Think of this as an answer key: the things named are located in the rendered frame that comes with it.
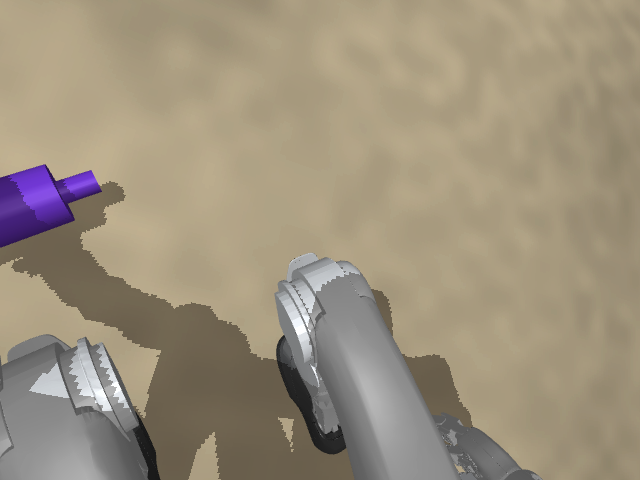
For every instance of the left robot foot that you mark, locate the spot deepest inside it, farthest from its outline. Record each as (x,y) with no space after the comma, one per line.
(147,449)

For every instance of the right robot foot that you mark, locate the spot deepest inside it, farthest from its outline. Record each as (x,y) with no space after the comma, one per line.
(330,443)

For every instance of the bottle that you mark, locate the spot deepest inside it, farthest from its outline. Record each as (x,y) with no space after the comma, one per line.
(32,202)

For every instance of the right robot hand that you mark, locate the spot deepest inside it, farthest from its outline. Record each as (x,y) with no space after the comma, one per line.
(480,457)

